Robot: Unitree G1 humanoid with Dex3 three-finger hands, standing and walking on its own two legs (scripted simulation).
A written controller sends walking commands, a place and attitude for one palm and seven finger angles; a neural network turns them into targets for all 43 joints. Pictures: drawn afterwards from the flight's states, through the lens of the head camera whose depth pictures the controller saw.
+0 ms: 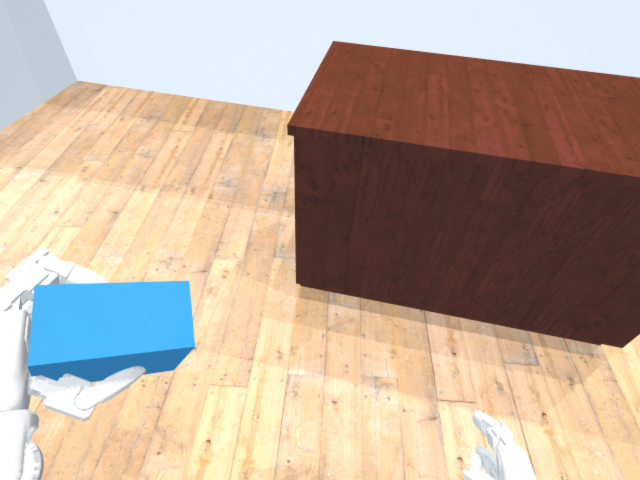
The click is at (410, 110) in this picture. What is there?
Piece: table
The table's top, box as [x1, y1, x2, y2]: [287, 41, 639, 187]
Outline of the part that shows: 287,125 287,132 291,135 639,187 638,77 333,41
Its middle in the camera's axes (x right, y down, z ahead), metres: +0.54 -0.38 +1.10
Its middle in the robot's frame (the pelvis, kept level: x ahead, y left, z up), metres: +1.10 -0.48 -0.03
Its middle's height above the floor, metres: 0.74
